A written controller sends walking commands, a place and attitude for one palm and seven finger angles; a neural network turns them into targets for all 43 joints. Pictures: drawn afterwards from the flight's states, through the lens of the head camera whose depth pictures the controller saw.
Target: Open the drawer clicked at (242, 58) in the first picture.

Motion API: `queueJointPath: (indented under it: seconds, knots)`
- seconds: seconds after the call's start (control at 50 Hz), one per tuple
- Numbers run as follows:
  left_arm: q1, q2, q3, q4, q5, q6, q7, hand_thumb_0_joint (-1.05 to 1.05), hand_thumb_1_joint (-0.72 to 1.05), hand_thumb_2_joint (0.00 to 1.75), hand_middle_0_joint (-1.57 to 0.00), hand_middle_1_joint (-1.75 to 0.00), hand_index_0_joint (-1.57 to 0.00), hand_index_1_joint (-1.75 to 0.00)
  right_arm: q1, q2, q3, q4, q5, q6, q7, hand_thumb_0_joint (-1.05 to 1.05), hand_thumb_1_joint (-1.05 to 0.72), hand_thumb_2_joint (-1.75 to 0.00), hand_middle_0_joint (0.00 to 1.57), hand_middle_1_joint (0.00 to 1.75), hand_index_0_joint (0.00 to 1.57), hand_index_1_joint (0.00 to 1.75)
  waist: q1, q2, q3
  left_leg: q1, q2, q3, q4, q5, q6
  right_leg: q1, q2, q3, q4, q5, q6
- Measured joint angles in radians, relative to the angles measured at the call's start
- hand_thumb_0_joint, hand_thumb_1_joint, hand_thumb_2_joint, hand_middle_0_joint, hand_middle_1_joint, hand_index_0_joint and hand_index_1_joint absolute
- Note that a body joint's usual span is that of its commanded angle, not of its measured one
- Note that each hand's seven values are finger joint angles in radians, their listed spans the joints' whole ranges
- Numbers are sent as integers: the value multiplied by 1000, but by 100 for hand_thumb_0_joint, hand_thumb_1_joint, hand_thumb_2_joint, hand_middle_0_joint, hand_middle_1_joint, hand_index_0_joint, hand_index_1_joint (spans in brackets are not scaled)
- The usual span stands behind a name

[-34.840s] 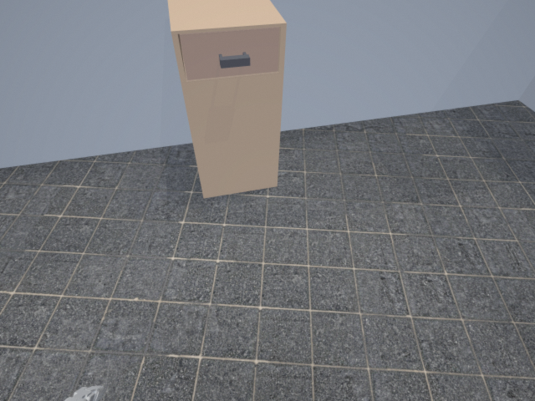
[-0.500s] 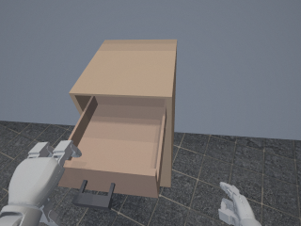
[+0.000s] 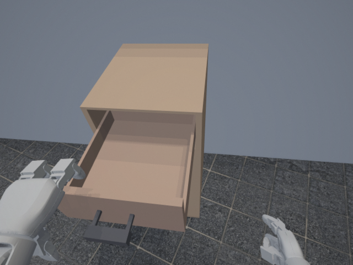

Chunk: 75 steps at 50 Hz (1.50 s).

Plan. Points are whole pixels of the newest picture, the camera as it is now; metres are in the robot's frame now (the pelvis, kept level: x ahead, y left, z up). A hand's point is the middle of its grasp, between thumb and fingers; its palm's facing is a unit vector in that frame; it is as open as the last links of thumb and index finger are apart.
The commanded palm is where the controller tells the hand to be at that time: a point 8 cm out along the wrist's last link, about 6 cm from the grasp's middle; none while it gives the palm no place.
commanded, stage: draw the hand back to the body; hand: left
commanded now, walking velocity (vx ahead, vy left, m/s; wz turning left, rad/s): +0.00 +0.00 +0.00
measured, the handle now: (111, 225) +0.20 +0.21 -0.04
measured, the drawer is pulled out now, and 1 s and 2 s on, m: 0.29 0.29 0.29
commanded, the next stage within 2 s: step back with the hand held close in 1.02 s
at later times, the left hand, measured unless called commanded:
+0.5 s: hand (66, 190) +0.19 +0.22 +0.16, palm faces +0.36 -0.83 -0.42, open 11.5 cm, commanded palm +0.13 +0.26 +0.18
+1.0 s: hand (57, 197) +0.17 +0.23 +0.16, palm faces +0.41 -0.81 -0.41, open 7.6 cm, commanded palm +0.12 +0.27 +0.18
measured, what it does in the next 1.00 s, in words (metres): stands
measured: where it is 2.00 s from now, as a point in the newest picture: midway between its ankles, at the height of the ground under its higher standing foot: outside the picture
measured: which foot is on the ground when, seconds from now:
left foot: down 0.00-1.00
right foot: down 0.00-1.00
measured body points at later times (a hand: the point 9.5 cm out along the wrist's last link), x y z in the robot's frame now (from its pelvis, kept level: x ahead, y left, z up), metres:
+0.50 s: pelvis +0.01 -0.01 +0.00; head +0.01 -0.03 +0.45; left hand +0.16 +0.26 +0.18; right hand +0.21 -0.22 -0.08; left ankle -0.05 +0.10 -0.74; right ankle +0.01 -0.12 -0.74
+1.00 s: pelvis +0.00 -0.02 +0.01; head -0.01 -0.04 +0.46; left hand +0.14 +0.27 +0.19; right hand +0.20 -0.22 -0.07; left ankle -0.05 +0.10 -0.74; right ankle +0.01 -0.12 -0.74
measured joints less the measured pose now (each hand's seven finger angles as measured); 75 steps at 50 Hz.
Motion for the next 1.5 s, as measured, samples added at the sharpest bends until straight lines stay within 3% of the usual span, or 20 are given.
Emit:
queueJointPath:
  seconds: [0.04, 0.08, 0.1, 0.12, 0.14, 0.18, 0.26, 0.44, 0.9, 1.14, 1.28, 1.4, 1.5]
  knots:
    - [4, 0, 4, -2, -5, -5, 0, 0, -49, 30, -32, -120, -32, -120, 3, -3, -4, 0, -1, -2, -2, 2, -91, -90, 20, 30, 20, 30, -1, 1, -1, -3, -1, -2, 3, -1, 1, -3, -1, -2, 3, -2, 1]
    - [6, -69, 29, 4, -329, -39, 0, -1, -48, 30, -32, -120, -32, -119, -1, 10, -11, 3, 4, -45, -20, 2, -91, -90, 20, 30, 20, 30, -21, 0, 29, 19, -6, -7, -1, -1, 2, 19, -6, -6, 6, -7, 1]
    - [6, -115, 35, 11, -463, -56, 2, -1, -48, 30, -32, -119, -32, -119, 4, 21, -12, 6, 4, -77, -34, 2, -91, -90, 20, 30, 20, 30, -30, -5, 41, 32, -7, -8, -7, 0, 2, 30, -8, -7, 7, -10, 1]
    - [4, -156, 35, 14, -562, -67, 4, -1, -47, 31, -32, -119, -32, -118, 14, 32, -11, 9, 2, -108, -48, 2, -91, -90, 20, 30, 20, 30, -36, -12, 48, 46, -9, -10, -14, 1, 2, 41, -9, -9, 5, -13, 1]
    - [1, -187, 32, 13, -634, -76, 8, -1, -46, 31, -31, -118, -32, -118, 28, 43, -9, 14, -1, -138, -61, 2, -91, -90, 20, 30, 20, 30, -39, -20, 50, 59, -9, -12, -21, 3, 1, 53, -10, -11, 2, -15, 1]
    - [-3, -227, 29, 4, -723, -92, 19, -1, -42, 32, -31, -116, -31, -116, 54, 61, -2, 31, -8, -187, -75, 2, -91, -90, 20, 30, 20, 30, -43, -35, 47, 83, -8, -18, -36, 5, -3, 77, -9, -16, -8, -18, -2]
    - [-21, -249, 49, -8, -804, -117, 29, -1, -33, 36, -31, -110, -30, -110, 75, 82, 12, 71, -16, -235, -78, 2, -91, -90, 20, 30, 20, 30, -51, -52, 44, 114, -2, -27, -52, 6, -10, 112, -3, -26, -28, -18, -7]
    - [-38, -228, 114, 5, -853, -145, 15, -1, -5, 48, -28, -92, -28, -91, 45, 78, -1, 109, -14, -250, -62, 2, -91, -90, 20, 30, 21, 30, -61, -47, 48, 118, 8, -23, -72, 18, -15, 118, 7, -23, -54, -1, -13]
    - [-52, -232, 137, 35, -864, -127, 18, 1, 73, 82, -22, -41, -22, -41, 17, 69, -14, 110, -7, -233, -66, 2, -91, -90, 20, 30, 21, 30, -48, -40, 50, 125, 9, -28, -90, 41, -20, 127, 8, -29, -74, 22, -19]
    - [-52, -232, 135, 41, -865, -126, 19, 1, 88, 89, -21, -31, -21, -31, 26, 69, -12, 117, -5, -233, -66, 2, -91, -90, 20, 30, 21, 30, -51, -34, 57, 121, 7, -25, -89, 48, -19, 124, 7, -27, -76, 31, -19]
    - [-38, -221, 215, -7, -841, -206, 40, 1, 89, 89, -21, -30, -21, -30, 19, 55, -9, 55, -13, -186, -75, 2, -91, -90, 20, 30, 21, 30, -98, -48, 65, 13, 7, -32, -33, 43, -14, 35, 5, -34, -55, 43, -16]
    - [41, -205, 196, -47, -839, -210, 40, 1, 89, 89, -21, -30, -21, -30, 20, 47, -43, 37, -5, -153, -80, 2, -91, -90, 20, 30, 21, 30, -138, -76, 66, -45, -11, -22, -1, 44, -4, -30, -14, -24, -12, 40, -5]
    - [76, -166, 212, -76, -847, -205, 37, 1, 89, 89, -21, -30, -21, -30, 26, 55, -55, 35, 2, -142, -81, 2, -91, -90, 20, 30, 21, 30, -144, -116, 70, -73, -23, -12, 21, 50, 5, -64, -27, -14, 19, 44, 3]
